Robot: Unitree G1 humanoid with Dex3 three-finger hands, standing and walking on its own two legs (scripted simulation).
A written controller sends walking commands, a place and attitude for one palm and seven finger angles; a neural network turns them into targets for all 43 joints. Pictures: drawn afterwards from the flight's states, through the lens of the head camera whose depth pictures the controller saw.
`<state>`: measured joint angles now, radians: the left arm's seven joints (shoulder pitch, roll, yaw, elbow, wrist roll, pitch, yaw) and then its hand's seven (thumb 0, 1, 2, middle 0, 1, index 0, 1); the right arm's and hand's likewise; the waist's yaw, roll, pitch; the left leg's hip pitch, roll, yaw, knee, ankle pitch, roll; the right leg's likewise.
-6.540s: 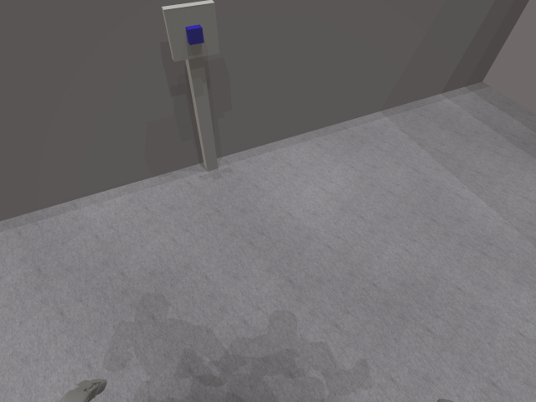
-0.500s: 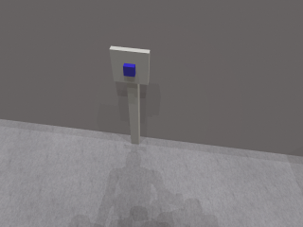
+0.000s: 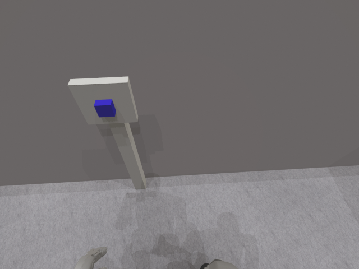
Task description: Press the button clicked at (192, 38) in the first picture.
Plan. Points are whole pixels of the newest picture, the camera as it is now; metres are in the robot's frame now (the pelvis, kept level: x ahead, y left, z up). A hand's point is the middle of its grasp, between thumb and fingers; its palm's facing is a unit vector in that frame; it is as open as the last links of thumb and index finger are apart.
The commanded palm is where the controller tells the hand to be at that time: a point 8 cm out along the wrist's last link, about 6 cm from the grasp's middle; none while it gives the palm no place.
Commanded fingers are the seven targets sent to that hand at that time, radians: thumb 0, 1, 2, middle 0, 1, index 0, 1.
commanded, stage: take the last steps up to it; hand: left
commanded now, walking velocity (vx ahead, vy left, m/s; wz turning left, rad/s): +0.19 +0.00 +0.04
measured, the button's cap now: (105, 107) +0.60 +0.24 -0.03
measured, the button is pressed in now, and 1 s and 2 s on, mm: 0 0 0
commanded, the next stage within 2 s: come to a stop and stand still in 0.14 s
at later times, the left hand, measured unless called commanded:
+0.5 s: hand out of the picture +0.10 +0.18 -0.17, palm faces +0.09 -0.98 -0.15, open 7.3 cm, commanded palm none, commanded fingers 0.00 0.90 0.90 -0.20 -0.30 -0.20 -0.30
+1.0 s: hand out of the picture +0.08 +0.14 -0.14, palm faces +0.04 -0.97 -0.23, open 7.3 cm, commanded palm none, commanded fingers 0.00 0.90 0.90 -0.20 -0.30 -0.20 -0.30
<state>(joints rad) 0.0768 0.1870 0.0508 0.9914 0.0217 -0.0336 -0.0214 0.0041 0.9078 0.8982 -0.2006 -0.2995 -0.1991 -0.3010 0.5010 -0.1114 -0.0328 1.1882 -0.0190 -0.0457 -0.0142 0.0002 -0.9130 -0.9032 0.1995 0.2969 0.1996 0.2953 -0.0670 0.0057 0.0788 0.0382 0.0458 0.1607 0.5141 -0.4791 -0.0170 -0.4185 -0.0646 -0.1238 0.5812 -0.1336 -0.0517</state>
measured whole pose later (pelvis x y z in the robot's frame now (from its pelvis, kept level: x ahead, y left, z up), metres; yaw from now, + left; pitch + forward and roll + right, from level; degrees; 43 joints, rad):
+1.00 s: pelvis +0.07 -0.03 +0.03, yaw -1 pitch -1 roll +2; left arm 0.28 0.13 0.03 1.07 0.02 0.00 0.02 0.01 0.92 0.90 -0.21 -0.30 -0.21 -0.30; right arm 0.28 -0.21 -0.06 1.10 -0.02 0.04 0.00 0.00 -0.91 -0.90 0.20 0.30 0.20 0.29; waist 0.01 0.02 0.01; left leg -0.30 0.03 0.05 0.70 -0.37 -0.03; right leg -0.20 -0.05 -0.07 0.43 -0.22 -0.02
